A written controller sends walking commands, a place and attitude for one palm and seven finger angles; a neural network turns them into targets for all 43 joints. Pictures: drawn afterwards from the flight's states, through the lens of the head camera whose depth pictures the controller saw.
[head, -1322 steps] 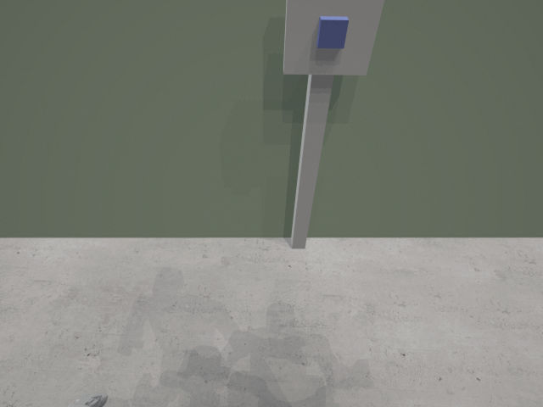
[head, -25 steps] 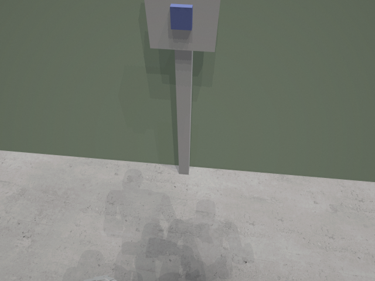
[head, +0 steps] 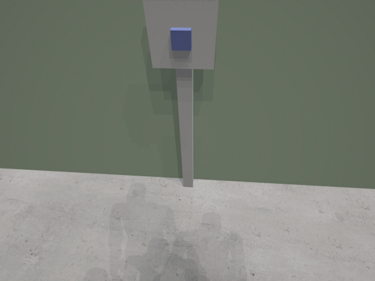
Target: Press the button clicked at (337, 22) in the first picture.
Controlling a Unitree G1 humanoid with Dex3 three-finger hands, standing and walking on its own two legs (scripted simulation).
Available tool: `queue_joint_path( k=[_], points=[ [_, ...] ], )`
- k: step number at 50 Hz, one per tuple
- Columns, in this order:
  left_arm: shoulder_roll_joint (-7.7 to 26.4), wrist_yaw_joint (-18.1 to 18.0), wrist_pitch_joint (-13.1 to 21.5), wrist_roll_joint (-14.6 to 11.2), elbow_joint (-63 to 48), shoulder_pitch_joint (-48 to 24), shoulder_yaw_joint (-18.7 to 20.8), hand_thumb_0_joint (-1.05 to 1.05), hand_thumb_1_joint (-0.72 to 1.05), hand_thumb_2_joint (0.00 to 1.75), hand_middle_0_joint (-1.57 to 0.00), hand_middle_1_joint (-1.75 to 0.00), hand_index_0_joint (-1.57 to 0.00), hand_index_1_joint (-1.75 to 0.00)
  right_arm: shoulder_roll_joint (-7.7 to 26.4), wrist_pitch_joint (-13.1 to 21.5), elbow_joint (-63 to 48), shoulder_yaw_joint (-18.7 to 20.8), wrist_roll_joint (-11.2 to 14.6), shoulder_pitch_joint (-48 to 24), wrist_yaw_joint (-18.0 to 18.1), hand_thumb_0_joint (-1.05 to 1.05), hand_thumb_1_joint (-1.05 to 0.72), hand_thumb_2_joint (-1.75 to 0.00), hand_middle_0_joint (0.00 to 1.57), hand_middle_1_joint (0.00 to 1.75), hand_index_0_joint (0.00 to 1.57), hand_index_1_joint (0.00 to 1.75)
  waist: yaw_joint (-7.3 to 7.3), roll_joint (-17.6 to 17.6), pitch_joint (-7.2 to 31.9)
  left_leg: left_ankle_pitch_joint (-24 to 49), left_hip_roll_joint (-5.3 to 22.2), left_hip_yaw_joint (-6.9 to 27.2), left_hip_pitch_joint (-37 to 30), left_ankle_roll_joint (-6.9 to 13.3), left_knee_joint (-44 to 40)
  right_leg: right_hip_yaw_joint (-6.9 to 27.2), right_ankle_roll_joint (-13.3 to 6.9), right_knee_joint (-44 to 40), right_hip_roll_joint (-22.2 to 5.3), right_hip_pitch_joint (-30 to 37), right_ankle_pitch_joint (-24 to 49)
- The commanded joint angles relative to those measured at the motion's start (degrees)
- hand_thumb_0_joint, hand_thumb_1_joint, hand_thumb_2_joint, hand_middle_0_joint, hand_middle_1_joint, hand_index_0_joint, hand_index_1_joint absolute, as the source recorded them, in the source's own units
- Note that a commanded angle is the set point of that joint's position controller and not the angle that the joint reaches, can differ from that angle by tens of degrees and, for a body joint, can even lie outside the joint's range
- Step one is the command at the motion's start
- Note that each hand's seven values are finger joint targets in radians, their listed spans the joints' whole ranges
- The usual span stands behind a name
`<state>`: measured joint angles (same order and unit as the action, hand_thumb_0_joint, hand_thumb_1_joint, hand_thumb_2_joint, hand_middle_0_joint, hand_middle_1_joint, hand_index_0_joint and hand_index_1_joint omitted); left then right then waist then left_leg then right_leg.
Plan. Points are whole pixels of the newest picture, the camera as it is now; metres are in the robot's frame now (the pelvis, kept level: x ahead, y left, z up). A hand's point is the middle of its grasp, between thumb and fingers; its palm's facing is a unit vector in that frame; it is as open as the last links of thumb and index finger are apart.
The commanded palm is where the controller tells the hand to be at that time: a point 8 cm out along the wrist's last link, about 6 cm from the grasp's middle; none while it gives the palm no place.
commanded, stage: let the arm hang, fingers relaxed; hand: left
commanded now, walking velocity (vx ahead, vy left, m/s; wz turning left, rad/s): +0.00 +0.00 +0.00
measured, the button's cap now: (181, 38) +0.75 +0.06 +0.17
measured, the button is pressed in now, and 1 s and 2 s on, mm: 0 0 0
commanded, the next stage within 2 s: stand and wait in 0.34 s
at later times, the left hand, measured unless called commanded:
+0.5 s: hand out of the picture -0.03 +0.17 -0.18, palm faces +0.05 -0.98 -0.17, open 7.4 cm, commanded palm none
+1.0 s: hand out of the picture -0.01 +0.17 -0.18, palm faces +0.04 -0.98 -0.17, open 7.4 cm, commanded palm none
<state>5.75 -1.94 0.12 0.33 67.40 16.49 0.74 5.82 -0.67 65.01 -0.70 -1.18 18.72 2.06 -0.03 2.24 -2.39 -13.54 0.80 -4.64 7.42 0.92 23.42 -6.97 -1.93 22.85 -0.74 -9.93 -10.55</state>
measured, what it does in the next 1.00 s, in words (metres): stands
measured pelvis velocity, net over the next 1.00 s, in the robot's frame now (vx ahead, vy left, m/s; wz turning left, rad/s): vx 0.00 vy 0.02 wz -0.02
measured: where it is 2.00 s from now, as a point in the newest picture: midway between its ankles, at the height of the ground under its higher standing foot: outside the picture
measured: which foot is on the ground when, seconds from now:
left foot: down 0.00-1.00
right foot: down 0.00-1.00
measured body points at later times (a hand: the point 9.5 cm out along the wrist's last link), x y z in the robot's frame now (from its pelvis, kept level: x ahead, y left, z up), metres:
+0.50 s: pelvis +0.00 +0.01 +0.00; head +0.00 +0.01 +0.45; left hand -0.03 +0.22 -0.16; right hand -0.05 -0.18 -0.17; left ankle -0.01 +0.11 -0.74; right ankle +0.02 -0.10 -0.74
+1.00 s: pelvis +0.00 +0.02 +0.00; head +0.01 +0.01 +0.45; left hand -0.01 +0.22 -0.16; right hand -0.04 -0.18 -0.17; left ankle -0.01 +0.11 -0.74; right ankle +0.02 -0.10 -0.74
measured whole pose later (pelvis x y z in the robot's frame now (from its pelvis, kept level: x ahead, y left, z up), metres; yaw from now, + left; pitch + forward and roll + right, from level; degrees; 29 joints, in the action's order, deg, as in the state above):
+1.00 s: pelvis +0.00 +0.02 +0.00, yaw -1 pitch -2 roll +0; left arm 5.7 -2.2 0.4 0.7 66.6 16.3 1.2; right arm 6.3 0.0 65.1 0.0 -1.1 18.8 2.1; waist -0.5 1.0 -3.1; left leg -13.8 -0.4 -6.0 8.2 2.4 24.0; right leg -5.5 -0.5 24.0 -1.9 -11.3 -10.4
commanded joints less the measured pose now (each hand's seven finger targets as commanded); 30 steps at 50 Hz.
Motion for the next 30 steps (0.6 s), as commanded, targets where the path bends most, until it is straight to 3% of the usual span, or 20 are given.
queue_joint_path(
  k=[1, 5, 14, 30],
  points=[
    [5.6, -0.4, 0.4, 0.1, -1.0, 4.0, 0.9, 0.00, 0.90, 0.90, -0.20, -0.30, -0.20, -0.30, 4.0, 0.6, -0.4, 0.9, 0.1, 5.2, 0.5, 0.00, -0.90, -0.90, 0.20, 0.30, 0.20, 0.30, 0.13, -2.7, -4.5, 0.8, 5.2, 4.6, 5.9, 1.2, -5.6, 6.8, -0.6, -5.1, -6.0, -0.8, -2.3],
    [5.3, -0.5, 0.4, 0.2, -0.9, 4.5, 1.0, 0.00, 0.90, 0.90, -0.20, -0.30, -0.20, -0.30, 3.4, 0.5, -0.2, 0.9, 0.0, 6.0, 0.5, 0.00, -0.90, -0.90, 0.20, 0.30, 0.20, 0.30, 0.01, -1.1, -5.1, 0.1, 5.0, 4.5, 6.5, 1.2, -5.5, 7.1, -0.7, -4.8, -5.8, -1.5, -2.8],
    [4.9, -0.6, 0.5, 0.3, -1.3, 4.8, 1.2, 0.00, 0.90, 0.90, -0.20, -0.30, -0.20, -0.30, 3.4, 0.8, -0.4, 1.1, 0.0, 6.9, 0.5, 0.00, -0.90, -0.90, 0.20, 0.30, 0.20, 0.30, -0.17, -1.3, -3.7, 0.3, 5.5, 5.2, 6.4, 1.6, -5.6, 6.6, -0.5, -3.5, -5.6, -1.0, -1.2],
    [4.9, -0.6, 0.5, 0.4, -1.5, 4.7, 1.2, 0.00, 0.90, 0.90, -0.20, -0.30, -0.20, -0.30, 4.1, 0.8, -0.7, 1.3, 0.0, 6.8, 0.4, 0.00, -0.90, -0.90, 0.20, 0.30, 0.20, 0.30, -0.44, -2.1, -4.8, -1.2, 5.8, 5.5, 6.7, 1.6, -6.5, 6.6, -0.1, -3.2, -5.4, -1.8, -1.3]
  ],
)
